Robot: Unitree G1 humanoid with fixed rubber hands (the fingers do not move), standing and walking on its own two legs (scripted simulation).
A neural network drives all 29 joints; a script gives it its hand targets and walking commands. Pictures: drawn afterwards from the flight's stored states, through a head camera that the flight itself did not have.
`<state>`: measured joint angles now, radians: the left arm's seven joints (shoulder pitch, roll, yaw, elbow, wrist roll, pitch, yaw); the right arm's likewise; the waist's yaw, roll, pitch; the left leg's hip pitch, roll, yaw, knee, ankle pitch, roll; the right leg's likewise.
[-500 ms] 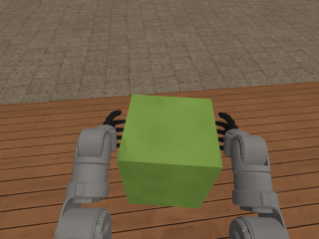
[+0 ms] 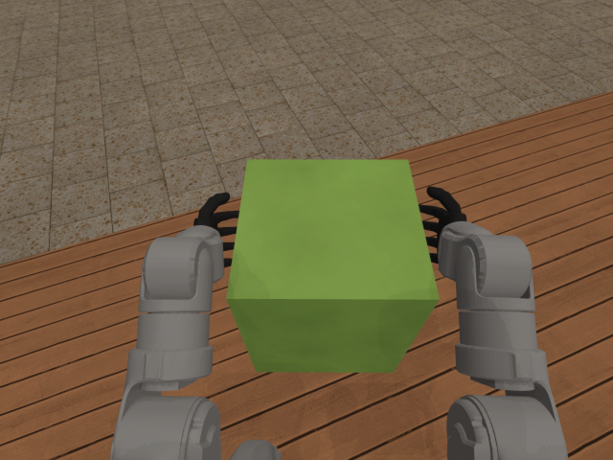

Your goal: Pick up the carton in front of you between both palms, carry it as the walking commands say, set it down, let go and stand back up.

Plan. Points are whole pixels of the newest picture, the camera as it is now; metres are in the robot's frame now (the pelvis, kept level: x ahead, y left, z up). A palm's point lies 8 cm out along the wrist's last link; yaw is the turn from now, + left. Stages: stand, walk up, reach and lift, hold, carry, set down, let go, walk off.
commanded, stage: carry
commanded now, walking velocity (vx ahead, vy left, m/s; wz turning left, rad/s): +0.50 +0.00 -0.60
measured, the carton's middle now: (325, 274) +0.36 +0.01 +0.02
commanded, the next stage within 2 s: none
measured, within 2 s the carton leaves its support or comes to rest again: neither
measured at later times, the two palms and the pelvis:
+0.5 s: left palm (273, 139) +0.64 +0.12 +0.03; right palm (437, 172) +0.56 -0.17 +0.04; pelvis +0.27 +0.06 -0.05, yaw -11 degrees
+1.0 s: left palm (212, 67) +0.85 +0.27 +0.06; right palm (347, 53) +0.91 -0.02 +0.06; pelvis +0.53 +0.07 -0.07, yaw +5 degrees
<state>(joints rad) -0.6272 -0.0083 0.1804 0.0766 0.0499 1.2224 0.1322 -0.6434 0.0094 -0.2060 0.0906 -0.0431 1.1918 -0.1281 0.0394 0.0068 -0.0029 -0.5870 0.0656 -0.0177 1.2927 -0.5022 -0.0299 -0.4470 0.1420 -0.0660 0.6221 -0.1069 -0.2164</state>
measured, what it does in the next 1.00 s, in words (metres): goes down: left foot 0.05 m lower, then right foot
